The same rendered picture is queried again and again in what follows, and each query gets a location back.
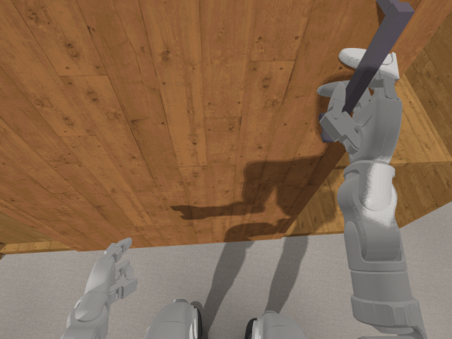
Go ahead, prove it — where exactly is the handle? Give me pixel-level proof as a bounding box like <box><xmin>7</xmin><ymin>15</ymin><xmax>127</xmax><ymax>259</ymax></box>
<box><xmin>319</xmin><ymin>0</ymin><xmax>415</xmax><ymax>143</ymax></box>

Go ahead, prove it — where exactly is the robot left shin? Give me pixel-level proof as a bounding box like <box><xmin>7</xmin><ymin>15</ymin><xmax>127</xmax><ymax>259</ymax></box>
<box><xmin>174</xmin><ymin>298</ymin><xmax>189</xmax><ymax>304</ymax></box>

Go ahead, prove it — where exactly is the left robot hand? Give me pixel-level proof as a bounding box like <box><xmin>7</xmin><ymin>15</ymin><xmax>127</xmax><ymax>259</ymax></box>
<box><xmin>85</xmin><ymin>238</ymin><xmax>138</xmax><ymax>304</ymax></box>

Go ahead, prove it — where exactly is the wardrobe door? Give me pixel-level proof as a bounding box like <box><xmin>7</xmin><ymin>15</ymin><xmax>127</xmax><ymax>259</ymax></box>
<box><xmin>0</xmin><ymin>0</ymin><xmax>452</xmax><ymax>251</ymax></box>
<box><xmin>0</xmin><ymin>211</ymin><xmax>56</xmax><ymax>244</ymax></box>

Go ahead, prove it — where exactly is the robot left thigh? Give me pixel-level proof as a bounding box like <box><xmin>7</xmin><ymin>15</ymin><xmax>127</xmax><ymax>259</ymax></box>
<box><xmin>144</xmin><ymin>302</ymin><xmax>198</xmax><ymax>339</ymax></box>

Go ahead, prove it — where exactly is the robot right forearm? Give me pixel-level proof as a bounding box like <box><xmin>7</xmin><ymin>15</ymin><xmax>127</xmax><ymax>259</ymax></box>
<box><xmin>337</xmin><ymin>160</ymin><xmax>428</xmax><ymax>339</ymax></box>

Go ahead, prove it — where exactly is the robot left forearm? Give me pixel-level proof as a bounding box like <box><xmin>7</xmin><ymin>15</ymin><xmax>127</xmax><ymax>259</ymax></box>
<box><xmin>60</xmin><ymin>292</ymin><xmax>110</xmax><ymax>339</ymax></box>

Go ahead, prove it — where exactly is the right robot hand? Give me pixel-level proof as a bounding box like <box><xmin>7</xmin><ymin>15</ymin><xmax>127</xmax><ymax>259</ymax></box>
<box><xmin>317</xmin><ymin>48</ymin><xmax>403</xmax><ymax>164</ymax></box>

